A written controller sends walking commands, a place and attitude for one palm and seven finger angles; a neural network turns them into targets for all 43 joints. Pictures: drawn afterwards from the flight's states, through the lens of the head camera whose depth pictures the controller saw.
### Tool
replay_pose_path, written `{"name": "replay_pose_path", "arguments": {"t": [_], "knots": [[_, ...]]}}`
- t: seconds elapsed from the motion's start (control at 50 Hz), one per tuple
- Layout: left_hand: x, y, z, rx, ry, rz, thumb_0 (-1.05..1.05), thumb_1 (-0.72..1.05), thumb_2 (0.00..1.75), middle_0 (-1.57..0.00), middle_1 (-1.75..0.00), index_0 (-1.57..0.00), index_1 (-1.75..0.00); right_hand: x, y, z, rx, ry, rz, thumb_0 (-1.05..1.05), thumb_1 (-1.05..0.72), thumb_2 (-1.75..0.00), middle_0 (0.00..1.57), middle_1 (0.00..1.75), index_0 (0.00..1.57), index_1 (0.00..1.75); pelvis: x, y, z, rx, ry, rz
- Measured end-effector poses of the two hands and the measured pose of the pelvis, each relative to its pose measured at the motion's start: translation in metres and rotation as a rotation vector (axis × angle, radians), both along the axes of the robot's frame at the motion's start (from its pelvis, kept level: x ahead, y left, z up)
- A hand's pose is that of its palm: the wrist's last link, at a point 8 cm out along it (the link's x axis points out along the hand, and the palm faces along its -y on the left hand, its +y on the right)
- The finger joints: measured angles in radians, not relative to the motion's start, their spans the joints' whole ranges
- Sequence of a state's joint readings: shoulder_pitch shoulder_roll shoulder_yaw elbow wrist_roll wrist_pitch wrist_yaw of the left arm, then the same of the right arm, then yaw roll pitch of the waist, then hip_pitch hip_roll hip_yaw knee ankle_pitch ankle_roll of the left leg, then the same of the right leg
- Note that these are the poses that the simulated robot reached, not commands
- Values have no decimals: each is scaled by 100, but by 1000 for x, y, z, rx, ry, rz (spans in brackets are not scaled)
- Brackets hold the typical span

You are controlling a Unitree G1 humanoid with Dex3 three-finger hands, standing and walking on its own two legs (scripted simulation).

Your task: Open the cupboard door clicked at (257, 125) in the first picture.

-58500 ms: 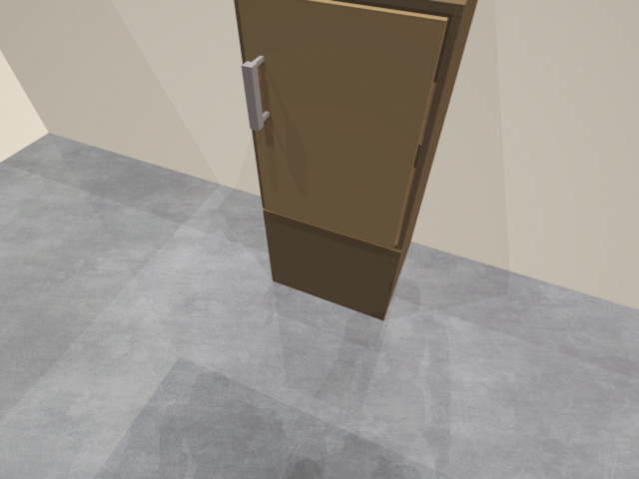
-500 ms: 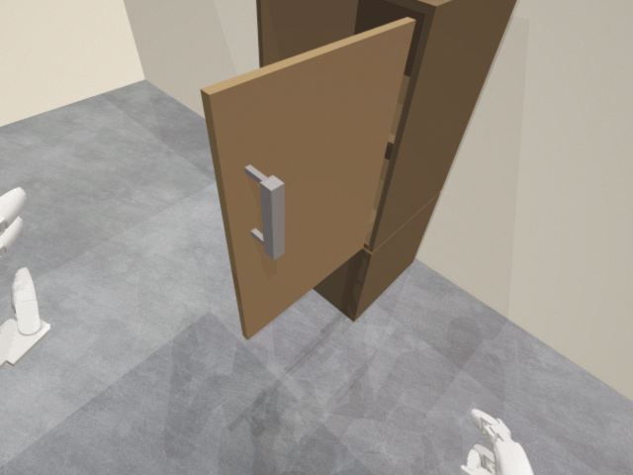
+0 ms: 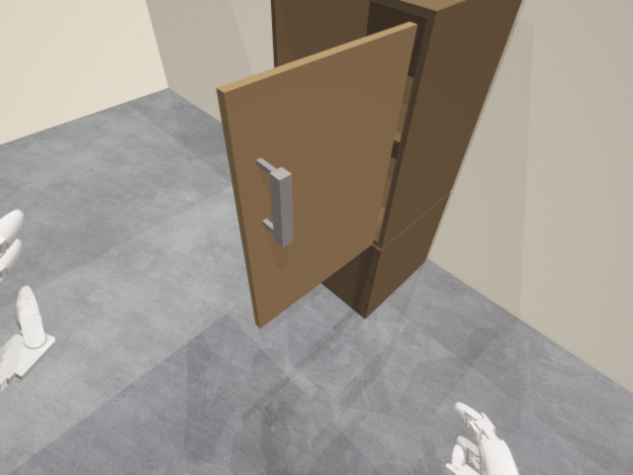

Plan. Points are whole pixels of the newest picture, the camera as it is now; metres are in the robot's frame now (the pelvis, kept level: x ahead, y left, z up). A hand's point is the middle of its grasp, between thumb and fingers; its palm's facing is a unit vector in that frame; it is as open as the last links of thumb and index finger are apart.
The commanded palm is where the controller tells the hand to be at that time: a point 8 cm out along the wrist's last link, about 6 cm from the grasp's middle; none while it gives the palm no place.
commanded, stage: stop stepping back and stand still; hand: left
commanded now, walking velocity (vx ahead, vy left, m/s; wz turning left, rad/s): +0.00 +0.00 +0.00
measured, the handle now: (273, 203) +0.52 +0.10 +0.05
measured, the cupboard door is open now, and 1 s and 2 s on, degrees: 88 88 88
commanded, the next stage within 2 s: let the arm hang, fingers relaxed in 0.10 s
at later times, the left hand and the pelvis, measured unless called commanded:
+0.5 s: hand out of the picture +0.06 +0.17 -0.18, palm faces +0.00 -0.99 -0.16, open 7.3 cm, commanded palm none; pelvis +0.01 +0.00 -0.01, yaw +2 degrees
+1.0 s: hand out of the picture -0.06 +0.15 -0.17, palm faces +0.08 -0.98 -0.20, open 7.3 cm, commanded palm none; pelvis +0.02 -0.01 +0.00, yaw +2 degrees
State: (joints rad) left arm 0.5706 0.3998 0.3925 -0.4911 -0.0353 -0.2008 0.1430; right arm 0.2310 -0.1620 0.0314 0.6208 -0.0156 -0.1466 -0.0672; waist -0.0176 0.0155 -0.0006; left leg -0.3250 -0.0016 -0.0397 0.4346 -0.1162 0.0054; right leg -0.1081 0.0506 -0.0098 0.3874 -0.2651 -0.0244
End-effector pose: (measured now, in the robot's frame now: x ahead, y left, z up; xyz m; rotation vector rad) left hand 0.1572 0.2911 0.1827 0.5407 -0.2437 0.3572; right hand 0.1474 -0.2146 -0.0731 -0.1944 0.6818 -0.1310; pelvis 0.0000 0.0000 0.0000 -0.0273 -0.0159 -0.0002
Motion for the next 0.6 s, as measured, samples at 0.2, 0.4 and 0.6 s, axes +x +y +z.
{"name": "replay_pose_path", "arguments": {"t": [0.2,0.4,0.6], "knots": [[-1,15,-15,-51,33,80,1,89,90,-21,-30,-22,-30,7,-11,-6,-41,46,-3,1,-90,-90,20,30,21,30,6,1,-1,0,-22,3],[-20,-14,-268,-382,1046,114,0,91,90,-19,-30,-20,-30,-27,-47,-50,-62,314,-20,0,-90,-90,20,30,20,30,1,3,-15,2,-2,31],[-180,-73,-343,-656,1608,267,1,98,90,-20,-30,-21,-30,-132,-36,-59,-69,719,-87,0,-91,-90,19,30,20,29,7,-3,-5,3,-9,44]]}}
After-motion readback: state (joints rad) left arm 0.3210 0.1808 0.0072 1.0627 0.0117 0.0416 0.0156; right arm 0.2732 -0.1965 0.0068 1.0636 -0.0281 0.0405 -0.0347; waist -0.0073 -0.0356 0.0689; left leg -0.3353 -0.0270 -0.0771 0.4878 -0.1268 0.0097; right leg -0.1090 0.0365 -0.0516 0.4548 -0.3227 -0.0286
